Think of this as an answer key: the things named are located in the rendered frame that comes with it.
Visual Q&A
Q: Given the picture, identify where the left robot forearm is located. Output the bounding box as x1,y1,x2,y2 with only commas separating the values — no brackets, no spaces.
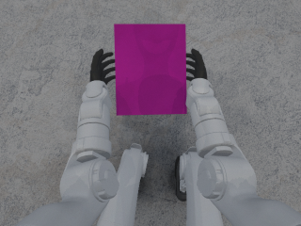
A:
59,80,112,194

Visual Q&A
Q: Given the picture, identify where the robot right hand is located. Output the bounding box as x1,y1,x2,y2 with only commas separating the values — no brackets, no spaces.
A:
186,48,208,81

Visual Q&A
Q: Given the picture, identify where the right robot forearm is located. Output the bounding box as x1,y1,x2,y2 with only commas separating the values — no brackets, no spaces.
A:
185,78,257,182

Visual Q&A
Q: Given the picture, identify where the carton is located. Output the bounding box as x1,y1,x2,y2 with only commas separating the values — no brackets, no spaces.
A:
114,24,187,116

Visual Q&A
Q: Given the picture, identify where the robot left upper arm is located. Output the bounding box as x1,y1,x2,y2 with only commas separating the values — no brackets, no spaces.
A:
14,158,119,226

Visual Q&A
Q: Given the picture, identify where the robot right upper arm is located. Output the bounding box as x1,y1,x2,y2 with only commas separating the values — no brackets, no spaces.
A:
197,155,301,226

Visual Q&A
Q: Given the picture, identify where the robot left hand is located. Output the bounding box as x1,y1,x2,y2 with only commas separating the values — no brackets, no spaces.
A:
89,48,116,85

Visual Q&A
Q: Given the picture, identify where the robot left thigh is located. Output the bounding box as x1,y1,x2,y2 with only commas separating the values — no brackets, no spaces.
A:
96,147,149,226

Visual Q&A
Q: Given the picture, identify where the robot left shin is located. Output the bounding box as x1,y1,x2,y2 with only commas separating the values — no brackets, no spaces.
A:
121,143,143,159

